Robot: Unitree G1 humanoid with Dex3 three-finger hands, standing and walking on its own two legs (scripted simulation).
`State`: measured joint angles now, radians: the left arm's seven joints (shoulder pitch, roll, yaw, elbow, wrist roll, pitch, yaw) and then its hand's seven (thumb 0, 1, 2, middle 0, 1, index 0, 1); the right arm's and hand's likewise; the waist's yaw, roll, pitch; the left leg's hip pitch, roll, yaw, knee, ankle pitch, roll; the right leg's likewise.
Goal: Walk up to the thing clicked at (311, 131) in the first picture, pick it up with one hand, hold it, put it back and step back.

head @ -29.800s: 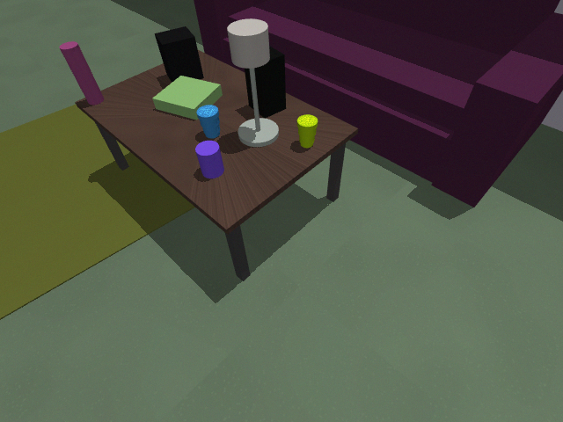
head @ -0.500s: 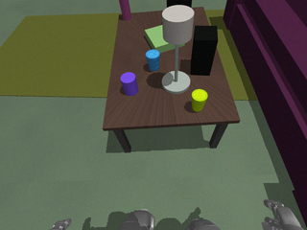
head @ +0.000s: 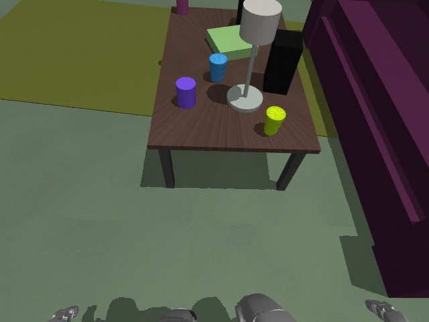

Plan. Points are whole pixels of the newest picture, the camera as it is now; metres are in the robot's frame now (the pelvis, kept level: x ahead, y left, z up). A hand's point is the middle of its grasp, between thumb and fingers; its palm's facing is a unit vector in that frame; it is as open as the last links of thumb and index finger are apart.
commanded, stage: step back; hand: right
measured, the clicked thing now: (272, 122) +0.81 -0.23 -0.31
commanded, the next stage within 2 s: stand in 1.78 s
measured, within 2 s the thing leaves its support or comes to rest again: neither
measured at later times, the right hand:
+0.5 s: hand out of the picture -0.11 -0.31 -0.16, palm faces -0.03 +0.92 -0.39, open 7.4 cm
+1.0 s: hand out of the picture -0.17 -0.33 -0.14, palm faces -0.01 +0.92 -0.40, open 7.4 cm
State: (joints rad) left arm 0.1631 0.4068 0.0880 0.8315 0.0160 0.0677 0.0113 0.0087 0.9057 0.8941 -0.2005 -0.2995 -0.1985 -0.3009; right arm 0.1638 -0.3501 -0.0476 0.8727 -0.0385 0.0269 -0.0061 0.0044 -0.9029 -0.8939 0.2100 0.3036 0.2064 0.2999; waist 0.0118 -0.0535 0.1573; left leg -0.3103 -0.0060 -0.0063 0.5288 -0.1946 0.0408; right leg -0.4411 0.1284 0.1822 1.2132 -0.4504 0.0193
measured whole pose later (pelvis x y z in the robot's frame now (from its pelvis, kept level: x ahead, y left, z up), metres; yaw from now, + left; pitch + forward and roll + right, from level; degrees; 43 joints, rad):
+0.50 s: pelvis -0.17 -0.04 +0.00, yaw +0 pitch +0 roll +2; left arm 0.19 0.37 0.08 0.80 0.06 0.06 0.00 0.01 0.90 0.89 -0.20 -0.30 -0.20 -0.30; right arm 0.24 -0.41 -0.05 0.89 -0.02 0.05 -0.03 0.00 -0.91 -0.89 0.21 0.30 0.20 0.30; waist 0.01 0.02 0.11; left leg -0.39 -0.08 -0.10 0.98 -0.47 -0.03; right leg -0.33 -0.03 -0.02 0.59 -0.25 -0.02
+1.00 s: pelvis -0.29 -0.06 -0.01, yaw -1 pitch -3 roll -2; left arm 0.24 0.35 0.05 0.96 0.05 0.00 -0.01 0.01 0.90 0.89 -0.20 -0.30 -0.20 -0.30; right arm 0.15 -0.39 -0.05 0.90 -0.03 0.03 0.00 0.00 -0.91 -0.89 0.21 0.30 0.20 0.30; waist 0.03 0.03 0.05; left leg -0.38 0.03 -0.04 0.80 -0.44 0.01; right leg -0.21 0.03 0.05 0.61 -0.36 0.00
